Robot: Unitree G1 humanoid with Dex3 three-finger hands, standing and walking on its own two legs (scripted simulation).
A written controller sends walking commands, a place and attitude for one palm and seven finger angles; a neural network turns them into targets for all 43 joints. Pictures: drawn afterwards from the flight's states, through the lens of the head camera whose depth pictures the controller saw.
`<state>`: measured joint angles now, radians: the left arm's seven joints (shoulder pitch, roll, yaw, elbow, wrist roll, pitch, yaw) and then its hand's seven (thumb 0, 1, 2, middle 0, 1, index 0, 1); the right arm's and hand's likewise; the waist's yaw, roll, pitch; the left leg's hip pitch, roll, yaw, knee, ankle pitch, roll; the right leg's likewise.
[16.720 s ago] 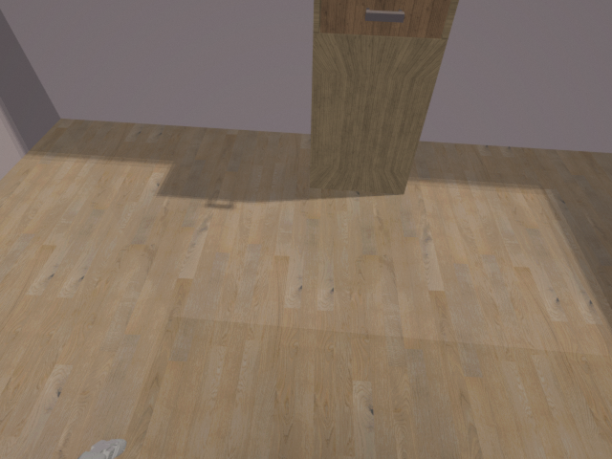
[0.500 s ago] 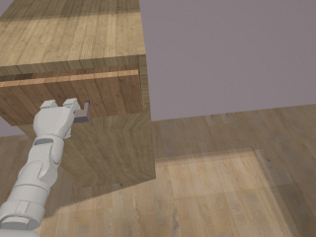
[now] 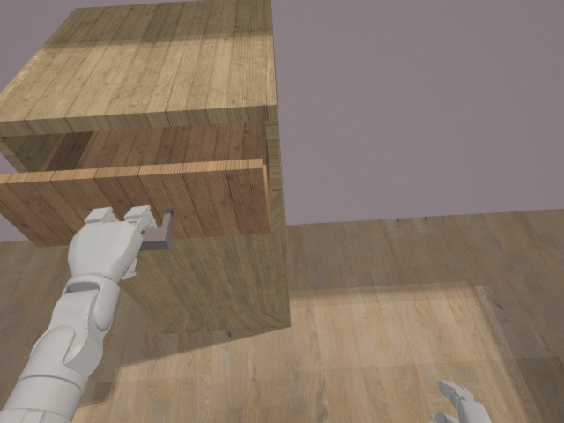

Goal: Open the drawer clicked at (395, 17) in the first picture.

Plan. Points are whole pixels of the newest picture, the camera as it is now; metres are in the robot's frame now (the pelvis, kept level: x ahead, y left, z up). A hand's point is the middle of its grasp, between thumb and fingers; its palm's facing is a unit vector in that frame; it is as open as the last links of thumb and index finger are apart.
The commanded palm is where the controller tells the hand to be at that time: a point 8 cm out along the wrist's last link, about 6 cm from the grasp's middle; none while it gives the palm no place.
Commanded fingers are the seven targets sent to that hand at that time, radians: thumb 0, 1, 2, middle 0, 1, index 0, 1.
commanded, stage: pull the drawer open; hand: left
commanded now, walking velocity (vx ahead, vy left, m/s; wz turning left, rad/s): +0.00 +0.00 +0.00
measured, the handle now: (131, 228) +0.38 +0.26 +0.06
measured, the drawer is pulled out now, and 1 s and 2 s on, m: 0.10 0.22 0.30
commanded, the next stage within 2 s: open the thumb to release the handle in 1.90 s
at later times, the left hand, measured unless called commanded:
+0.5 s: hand (117, 298) +0.27 +0.25 +0.04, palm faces +0.01 -0.08 -1.00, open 5.6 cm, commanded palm +0.24 +0.26 +0.10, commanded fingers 0.00 0.90 0.90 -0.40 -1.35 -0.40 -1.35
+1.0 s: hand (104, 345) +0.21 +0.24 +0.04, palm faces +0.00 -0.10 -1.00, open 5.7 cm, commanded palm +0.18 +0.25 +0.10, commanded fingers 0.00 0.90 0.90 -0.40 -1.35 -0.40 -1.35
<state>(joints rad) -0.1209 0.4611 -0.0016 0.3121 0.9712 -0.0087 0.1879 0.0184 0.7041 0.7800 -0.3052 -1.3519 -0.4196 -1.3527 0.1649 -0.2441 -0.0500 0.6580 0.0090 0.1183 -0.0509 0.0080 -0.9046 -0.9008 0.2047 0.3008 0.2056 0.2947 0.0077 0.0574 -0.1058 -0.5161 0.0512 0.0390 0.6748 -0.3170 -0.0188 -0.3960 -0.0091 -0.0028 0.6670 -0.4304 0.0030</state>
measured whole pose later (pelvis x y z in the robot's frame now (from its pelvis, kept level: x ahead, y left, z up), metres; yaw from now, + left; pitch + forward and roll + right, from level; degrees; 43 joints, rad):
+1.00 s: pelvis +0.00 +0.00 +0.00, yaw +0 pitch +7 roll +0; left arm 0.38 0.42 0.00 -0.14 0.96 0.02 0.25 0.04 0.69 0.78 -0.29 -1.34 -0.42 -1.35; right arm 0.10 -0.23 -0.03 0.62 -0.02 0.07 -0.02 0.01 -0.90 -0.90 0.20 0.30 0.20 0.29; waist 0.05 0.07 -0.09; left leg -0.47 0.05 0.04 0.68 -0.32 -0.02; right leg -0.36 -0.01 0.00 0.69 -0.44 0.00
